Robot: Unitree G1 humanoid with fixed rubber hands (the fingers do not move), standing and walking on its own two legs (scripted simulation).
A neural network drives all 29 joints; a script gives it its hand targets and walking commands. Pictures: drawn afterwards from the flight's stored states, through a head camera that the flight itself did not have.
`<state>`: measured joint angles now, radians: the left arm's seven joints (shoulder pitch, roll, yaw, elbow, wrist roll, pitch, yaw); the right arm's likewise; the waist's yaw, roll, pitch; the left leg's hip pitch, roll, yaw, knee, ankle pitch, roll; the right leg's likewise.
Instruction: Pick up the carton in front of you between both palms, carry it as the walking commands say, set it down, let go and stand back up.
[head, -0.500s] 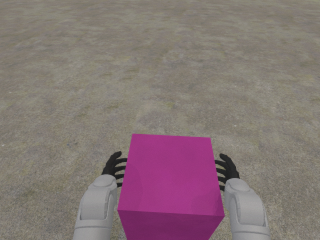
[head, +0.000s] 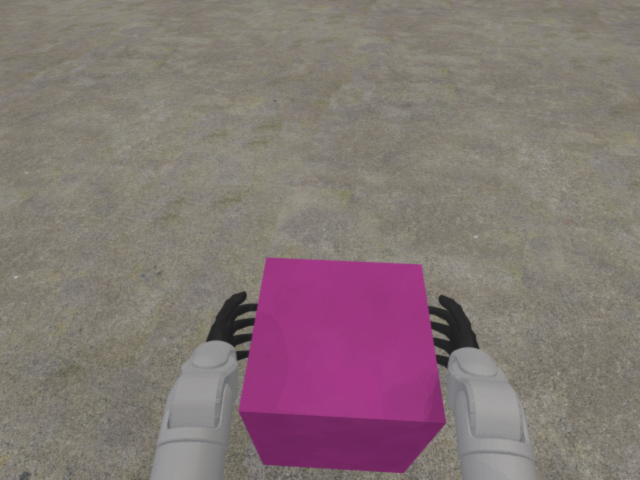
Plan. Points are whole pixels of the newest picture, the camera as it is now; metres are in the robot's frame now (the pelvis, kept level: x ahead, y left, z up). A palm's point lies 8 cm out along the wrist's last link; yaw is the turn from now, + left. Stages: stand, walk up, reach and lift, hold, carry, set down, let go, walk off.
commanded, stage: hold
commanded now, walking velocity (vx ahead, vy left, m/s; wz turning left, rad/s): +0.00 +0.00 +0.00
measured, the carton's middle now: (338, 370) +0.30 +0.00 -0.05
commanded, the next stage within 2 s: set down in 0.50 s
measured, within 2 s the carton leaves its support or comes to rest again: neither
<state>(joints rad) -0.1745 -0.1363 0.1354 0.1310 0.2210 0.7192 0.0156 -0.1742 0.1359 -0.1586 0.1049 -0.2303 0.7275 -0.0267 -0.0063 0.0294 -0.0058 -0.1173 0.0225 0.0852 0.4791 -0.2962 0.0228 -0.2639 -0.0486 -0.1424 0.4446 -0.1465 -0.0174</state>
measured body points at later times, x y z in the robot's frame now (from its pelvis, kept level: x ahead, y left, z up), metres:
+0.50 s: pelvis -0.04 -0.03 +0.00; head -0.07 -0.05 +0.45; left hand +0.25 +0.15 +0.04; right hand +0.27 -0.16 +0.03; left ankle -0.05 +0.10 -0.74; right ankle +0.05 -0.13 -0.74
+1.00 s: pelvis -0.05 -0.05 -0.03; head +0.05 -0.05 +0.40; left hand +0.31 +0.15 -0.06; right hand +0.33 -0.16 -0.06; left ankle -0.05 +0.09 -0.74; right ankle +0.05 -0.13 -0.74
